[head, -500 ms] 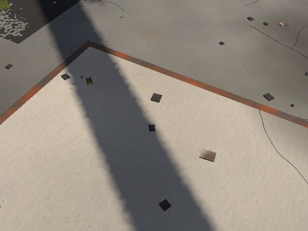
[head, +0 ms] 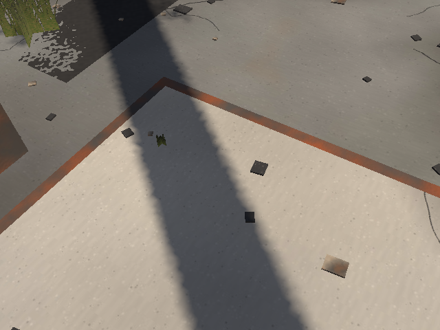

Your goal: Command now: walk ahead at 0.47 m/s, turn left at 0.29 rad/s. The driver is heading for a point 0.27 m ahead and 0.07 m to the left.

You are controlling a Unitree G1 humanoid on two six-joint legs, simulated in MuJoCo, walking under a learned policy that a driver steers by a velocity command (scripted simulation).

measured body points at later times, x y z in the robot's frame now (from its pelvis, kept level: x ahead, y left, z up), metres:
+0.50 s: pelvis +0.21 +0.05 -0.01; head +0.24 +0.05 +0.44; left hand +0.30 +0.33 -0.13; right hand +0.36 -0.19 -0.13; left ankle +0.24 +0.14 -0.75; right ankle +0.30 -0.11 -0.72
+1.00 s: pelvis +0.28 +0.03 -0.01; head +0.29 +0.03 +0.44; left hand +0.35 +0.30 -0.14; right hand +0.39 -0.23 -0.15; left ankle +0.24 +0.14 -0.75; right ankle +0.30 -0.10 -0.75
